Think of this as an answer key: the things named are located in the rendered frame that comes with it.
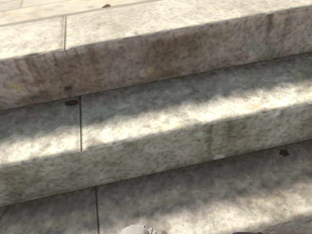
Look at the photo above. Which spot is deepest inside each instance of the robot left thigh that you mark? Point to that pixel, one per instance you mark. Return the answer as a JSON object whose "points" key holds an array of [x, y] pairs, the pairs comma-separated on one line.
{"points": [[138, 229]]}

